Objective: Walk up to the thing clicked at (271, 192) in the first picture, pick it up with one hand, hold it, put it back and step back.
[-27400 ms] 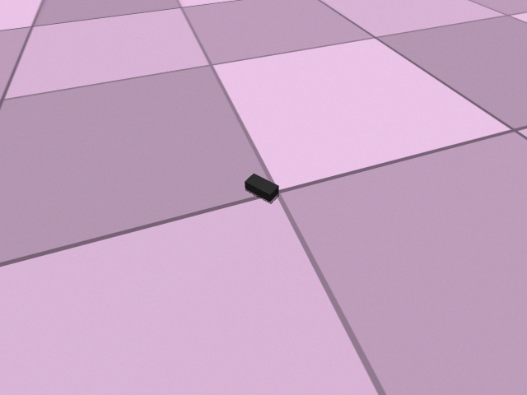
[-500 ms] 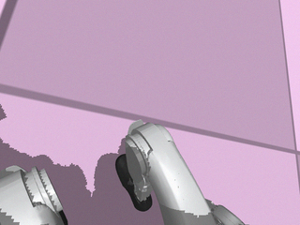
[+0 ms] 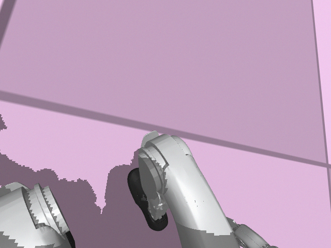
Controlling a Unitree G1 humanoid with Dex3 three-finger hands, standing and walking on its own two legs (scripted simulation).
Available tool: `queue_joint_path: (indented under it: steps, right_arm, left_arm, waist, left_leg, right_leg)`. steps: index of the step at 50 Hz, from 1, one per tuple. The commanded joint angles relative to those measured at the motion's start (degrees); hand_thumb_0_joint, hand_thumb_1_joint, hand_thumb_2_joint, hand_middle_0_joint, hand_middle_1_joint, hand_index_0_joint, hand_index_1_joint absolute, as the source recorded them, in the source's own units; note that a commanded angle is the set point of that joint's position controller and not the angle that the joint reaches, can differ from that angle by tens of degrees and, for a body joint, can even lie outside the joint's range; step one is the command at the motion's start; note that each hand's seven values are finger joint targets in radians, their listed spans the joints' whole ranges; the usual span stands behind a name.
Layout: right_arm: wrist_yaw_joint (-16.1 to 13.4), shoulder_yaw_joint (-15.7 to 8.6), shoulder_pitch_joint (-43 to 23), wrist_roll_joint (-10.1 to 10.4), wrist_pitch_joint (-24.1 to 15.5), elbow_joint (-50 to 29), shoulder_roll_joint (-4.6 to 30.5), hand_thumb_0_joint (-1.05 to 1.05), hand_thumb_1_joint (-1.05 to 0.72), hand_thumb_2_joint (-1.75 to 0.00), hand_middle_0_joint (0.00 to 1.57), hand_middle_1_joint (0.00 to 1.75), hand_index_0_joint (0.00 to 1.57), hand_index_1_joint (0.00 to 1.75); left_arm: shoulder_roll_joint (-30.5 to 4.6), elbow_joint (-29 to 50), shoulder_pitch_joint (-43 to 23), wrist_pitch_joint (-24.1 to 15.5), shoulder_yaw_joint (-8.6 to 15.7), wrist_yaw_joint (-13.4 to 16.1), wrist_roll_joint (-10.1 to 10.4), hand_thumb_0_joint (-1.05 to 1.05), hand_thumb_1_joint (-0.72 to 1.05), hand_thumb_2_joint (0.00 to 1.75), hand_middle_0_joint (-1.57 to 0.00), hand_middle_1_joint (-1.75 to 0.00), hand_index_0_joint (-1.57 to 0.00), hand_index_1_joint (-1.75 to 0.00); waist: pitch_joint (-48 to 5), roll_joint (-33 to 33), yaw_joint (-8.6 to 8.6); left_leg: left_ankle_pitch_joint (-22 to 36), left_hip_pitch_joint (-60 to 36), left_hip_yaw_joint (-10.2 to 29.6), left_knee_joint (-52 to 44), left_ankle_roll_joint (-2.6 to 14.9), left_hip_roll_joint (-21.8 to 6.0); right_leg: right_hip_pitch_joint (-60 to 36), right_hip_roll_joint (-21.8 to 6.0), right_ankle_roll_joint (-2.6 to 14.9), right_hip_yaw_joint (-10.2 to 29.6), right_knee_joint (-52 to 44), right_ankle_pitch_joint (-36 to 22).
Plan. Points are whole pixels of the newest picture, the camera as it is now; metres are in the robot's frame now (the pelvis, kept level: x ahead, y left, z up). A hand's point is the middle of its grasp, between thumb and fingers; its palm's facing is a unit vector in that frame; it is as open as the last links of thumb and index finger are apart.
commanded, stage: open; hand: left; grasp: from above
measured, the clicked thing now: out of the picture +0.46 +0.32 -0.28
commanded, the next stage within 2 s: withdraw in 0.06 s
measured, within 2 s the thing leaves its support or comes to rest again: neither
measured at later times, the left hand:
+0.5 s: hand out of the picture +0.49 +0.33 -0.18, palm faces -0.28 -0.09 -0.96, open 14.1 cm
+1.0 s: hand out of the picture +0.45 +0.33 -0.09, palm faces -0.48 -0.10 -0.87, open 13.9 cm
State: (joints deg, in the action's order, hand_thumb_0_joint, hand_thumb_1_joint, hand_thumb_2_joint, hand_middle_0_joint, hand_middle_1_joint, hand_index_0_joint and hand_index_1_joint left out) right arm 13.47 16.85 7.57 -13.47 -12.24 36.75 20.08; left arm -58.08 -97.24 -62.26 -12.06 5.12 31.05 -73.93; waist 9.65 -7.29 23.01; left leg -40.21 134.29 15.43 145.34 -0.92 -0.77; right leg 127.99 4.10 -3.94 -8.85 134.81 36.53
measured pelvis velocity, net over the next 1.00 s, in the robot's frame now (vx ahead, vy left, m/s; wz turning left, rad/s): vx -0.01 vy -0.01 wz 0.12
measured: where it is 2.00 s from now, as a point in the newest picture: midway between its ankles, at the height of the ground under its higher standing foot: (114, 235)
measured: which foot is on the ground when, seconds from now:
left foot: down 0.00-1.00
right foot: down 0.00-1.00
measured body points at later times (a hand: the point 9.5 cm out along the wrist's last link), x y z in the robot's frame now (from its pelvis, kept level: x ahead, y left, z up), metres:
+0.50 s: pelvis +0.01 +0.00 +0.01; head +0.25 +0.12 +0.36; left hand +0.50 +0.33 -0.12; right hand +0.05 -0.25 -0.05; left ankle +0.07 +0.13 -0.27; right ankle +0.12 -0.12 -0.27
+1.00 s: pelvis -0.01 -0.01 +0.05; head +0.21 +0.09 +0.43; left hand +0.47 +0.33 -0.04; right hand +0.08 -0.29 -0.04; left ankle +0.07 +0.13 -0.27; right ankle +0.12 -0.12 -0.27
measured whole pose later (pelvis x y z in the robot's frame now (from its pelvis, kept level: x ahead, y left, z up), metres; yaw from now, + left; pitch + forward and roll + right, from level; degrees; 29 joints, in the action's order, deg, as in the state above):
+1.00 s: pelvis -0.01 -0.01 +0.05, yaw +7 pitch +33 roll -9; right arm 6.3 6.9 10.1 -6.5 0.4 37.0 19.4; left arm -44.3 -79.2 -60.9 -10.0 -1.9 10.5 -68.7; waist -2.2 -0.3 15.4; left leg -36.0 129.8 9.0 132.4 -1.0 -0.1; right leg 125.1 1.2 -2.3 -4.4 127.1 35.4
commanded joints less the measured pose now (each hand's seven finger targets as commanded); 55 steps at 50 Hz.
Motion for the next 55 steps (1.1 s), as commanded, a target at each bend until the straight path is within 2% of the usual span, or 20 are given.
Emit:
queue_joint_path:
  steps: [1,9,13,14,15,17,19,22,24,28,32,33,34,35,37,39,40,44,53,55]
  right_arm:
    - [-1.17,-5.66,11.23,0.38,0.84,0.55,18.51,0.0,-0.89,-0.9,0.2,0.3,0.2,0.3]
    - [-1.47,-5.12,11.22,0.17,0.89,1.04,18.3,0.0,-0.9,-0.9,0.2,0.3,0.2,0.3]
    - [-1.64,-5.88,11.58,0.03,0.63,0.89,18.59,0.0,-0.9,-0.9,0.2,0.3,0.2,0.3]
    - [-1.45,-6.14,11.25,0.19,0.44,0.69,18.75,0.0,-0.9,-0.9,0.2,0.3,0.2,0.3]
    - [-1.17,-6.27,11.18,0.06,0.33,0.53,18.2,0.0,-0.9,-0.9,0.2,0.3,0.2,0.3]
    - [-0.47,-7.42,11.36,0.37,0.33,1.08,17.58,0.0,-0.9,-0.9,0.2,0.3,0.2,0.3]
    - [0.29,-8.8,12.24,0.95,0.6,1.2,16.93,0.0,-0.9,-0.9,0.2,0.3,0.2,0.3]
    - [1.11,-11.14,12.2,2.53,1.31,1.25,16.05,0.0,-0.9,-0.9,0.2,0.3,0.2,0.3]
    - [1.24,-12.44,12.02,4.15,2.46,1.68,15.03,0.0,-0.9,-0.9,0.2,0.3,0.2,0.3]
    - [0.54,-15.06,13.81,6.32,5.64,2.42,13.85,0.0,-0.9,-0.9,0.2,0.3,0.2,0.3]
    - [-1.39,-16.39,15.42,7.65,8.97,2.04,12.94,0.0,-0.9,-0.9,0.2,0.3,0.2,0.3]
    - [-2.03,-16.52,15.05,7.68,9.52,0.67,12.97,0.0,-0.9,-0.9,0.2,0.3,0.2,0.3]
    - [-2.88,-16.35,15.41,7.97,10.18,1.26,12.41,0.0,-0.9,-0.91,0.2,0.3,0.2,0.3]
    - [-3.56,-16.55,15.2,8.02,10.67,0.17,12.32,0.0,-0.9,-0.9,0.2,0.3,0.2,0.3]
    - [-5.01,-16.43,15.29,8.0,11.77,-0.07,12.55,0.0,-0.9,-0.9,0.2,0.3,0.2,0.3]
    - [-6.09,-15.63,14.67,7.76,12.34,-0.99,11.35,0.0,-0.9,-0.9,0.2,0.3,0.2,0.3]
    - [-6.66,-15.27,14.03,7.81,12.47,-1.31,11.03,0.0,-0.9,-0.9,0.2,0.3,0.2,0.3]
    - [-7.84,-14.2,13.33,7.48,12.8,-1.13,10.36,0.0,-0.9,-0.9,0.2,0.3,0.2,0.3]
    - [-8.01,-12.84,13.93,5.85,11.32,0.5,11.81,0.0,-0.9,-0.9,0.2,0.3,0.2,0.3]
    - [-7.91,-12.94,14.18,5.36,10.53,0.71,12.1,0.0,-0.9,-0.9,0.2,0.3,0.2,0.3]
  left_arm:
    - [-12.26,6.58,-14.53,-1.17,-0.06,2.12,0.73,0.0,-0.54,1.03,-0.06,-0.99,-0.03,-1.01]
    - [-11.81,4.84,-14.62,-1.51,-0.13,3.54,0.11,0.0,-0.53,0.99,-0.06,-1.02,-0.07,-1.01]
    - [-12.69,8.69,-17.29,-0.89,-0.02,4.23,-0.34,0.0,-0.52,0.99,-0.06,-1.02,-0.07,-1.01]
    - [-13.95,13.53,-19.98,-0.89,1.21,4.76,-0.24,0.0,-0.52,0.99,-0.06,-1.02,-0.07,-1.0]
    - [-13.43,14.18,-18.01,-0.19,1.74,5.28,-0.42,0.0,-0.53,0.99,-0.07,-1.02,-0.07,-1.01]
    - [-10.03,13.35,-16.15,1.9,1.08,5.81,0.05,0.0,-0.53,0.99,-0.06,-1.01,-0.07,-1.0]
    - [-9.7,17.33,-16.51,4.02,2.39,5.6,1.04,0.0,-0.52,0.99,-0.06,-1.01,-0.07,-1.0]
    - [-8.31,23.15,-14.27,7.76,3.14,3.07,3.0,0.0,-0.54,1.01,-0.06,-1.02,-0.06,-1.02]
    - [-4.21,26.43,-13.3,9.85,0.79,-0.28,4.49,0.0,-0.54,1.01,-0.06,-1.02,-0.06,-1.02]
    - [-0.75,30.14,-11.0,12.23,-1.28,-8.37,7.31,0.0,-0.53,1.02,-0.07,-1.02,-0.07,-1.02]
    - [6.59,31.36,-14.67,11.69,-5.62,-16.62,10.14,0.0,-0.53,1.02,-0.07,-1.02,-0.06,-1.03]
    - [4.28,31.6,-14.23,11.06,-4.32,-18.24,10.14,0.0,-0.53,1.02,-0.08,-1.02,-0.07,-1.03]
    - [6.6,30.3,-14.17,10.6,-6.35,-20.04,10.39,0.0,-0.52,1.02,-0.09,-1.01,-0.08,-1.02]
    - [7.03,29.93,-13.96,9.84,-6.5,-21.38,10.05,0.0,-0.51,1.01,-0.09,-1.01,-0.08,-1.02]
    - [3.62,27.33,-12.45,8.46,-4.57,-22.87,9.86,0.0,-0.5,1.01,-0.09,-1.01,-0.08,-1.02]
    - [4.46,29.76,-15.33,6.42,-5.92,-23.76,9.21,0.0,-0.5,1.01,-0.09,-1.01,-0.09,-1.02]
    - [3.07,30.32,-15.87,5.6,-5.51,-23.63,8.99,0.0,-0.5,1.01,-0.1,-1.01,-0.09,-1.02]
    - [2.71,27.3,-15.82,3.06,-5.6,-21.69,7.46,0.0,-0.51,1.01,-0.1,-0.99,-0.09,-1.01]
    - [-0.72,21.16,-21.85,-0.25,-3.54,-11.37,2.5,0.0,-0.53,1.01,-0.08,-1.01,-0.08,-1.01]
    - [-2.28,21.97,-23.66,-0.33,-2.12,-8.89,1.68,0.0,-0.52,0.99,-0.08,-1.01,-0.08,-1.0]
  waist:
    - [-36.16,29.62,2.84]
    - [-35.64,29.6,3.17]
    - [-36.87,32.73,2.89]
    - [-40.08,35.66,1.48]
    - [-42.73,37.5,0.52]
    - [-43.3,38.56,0.47]
    - [-46.12,40.35,-1.0]
    - [-50.86,41.83,-4.41]
    - [-53.18,39.94,-5.48]
    - [-53.13,34.69,-6.59]
    - [-46.56,24.65,-3.7]
    - [-46.74,23.15,-3.5]
    - [-44.74,20.78,-3.61]
    - [-44.27,18.99,-3.31]
    - [-41.88,14.81,-4.06]
    - [-41.29,15.84,-4.34]
    - [-42.23,16.65,-5.46]
    - [-44.91,19.59,-6.11]
    - [-45.34,24.73,-4.09]
    - [-47.64,28.49,-4.71]
  left_leg:
    - [10.05,-26.31,-6.97,-14.74,1.52,-1.54]
    - [11.14,-27.09,-6.37,-15.19,1.11,-1.7]
    - [9.89,-29.54,-6.5,-16.32,0.88,-1.72]
    - [11.44,-32.01,-5.94,-16.71,0.39,-1.8]
    - [13.68,-34.3,-5.88,-16.96,0.07,-1.78]
    - [14.38,-35.05,-6.32,-17.77,-0.18,-1.78]
    - [15.35,-35.43,-7.35,-17.9,0.0,-1.52]
    - [16.47,-35.9,-8.78,-19.17,0.27,-1.05]
    - [15.47,-35.23,-9.67,-20.44,0.86,-0.75]
    - [13.54,-33.82,-10.68,-23.51,1.49,-0.17]
    - [9.37,-28.99,-10.72,-25.23,2.22,0.65]
    - [9.21,-27.82,-10.93,-25.33,2.44,0.77]
    - [8.04,-26.8,-11.26,-25.3,2.59,1.02]
    - [8.03,-26.1,-11.34,-25.21,2.62,1.19]
    - [6.39,-23.5,-11.66,-25.37,2.93,1.53]
    - [5.37,-23.66,-12.25,-25.93,2.8,1.71]
    - [5.71,-25.02,-12.43,-26.16,2.59,1.67]
    - [7.23,-27.03,-12.61,-26.05,2.41,1.42]
    - [5.51,-28.49,-11.5,-24.05,1.99,1.53]
    - [6.08,-31.26,-11.6,-23.99,1.63,1.44]
  right_leg:
    - [-21.36,1.77,5.21,-6.55,-11.66,-12.06]
    - [-20.05,1.71,5.27,-7.2,-11.17,-12.67]
    - [-19.43,1.63,5.22,-7.06,-11.35,-12.19]
    - [-18.4,1.29,5.52,-7.32,-10.43,-13.02]
    - [-19.05,1.22,5.63,-7.44,-9.81,-14.81]
    - [-17.92,1.31,5.71,-7.07,-9.76,-15.54]
    - [-17.91,1.24,5.83,-6.36,-10.28,-16.52]
    - [-17.53,0.93,6.14,-5.03,-11.12,-16.71]
    - [-17.97,1.03,6.35,-3.84,-12.25,-16.08]
    - [-20.71,0.6,6.39,-1.9,-15.5,-14.35]
    - [-20.85,0.09,6.7,-0.93,-19.93,-9.98]
    - [-22.8,0.18,6.59,-0.63,-20.53,-9.62]
    - [-22.1,-0.2,6.63,-0.23,-21.63,-8.18]
    - [-22.74,-0.29,6.69,-0.16,-22.08,-7.7]
    - [-23.74,-0.56,6.62,0.43,-23.22,-5.33]
    - [-23.83,-0.76,6.73,0.94,-23.94,-3.44]
    - [-23.68,-0.81,6.77,1.16,-23.79,-3.26]
    - [-22.96,-0.89,6.4,1.26,-22.07,-5.53]
    - [-16.85,-0.94,6.41,-0.83,-17.47,-4.7]
    - [-16.08,-1.09,6.47,-1.14,-16.21,-5.74]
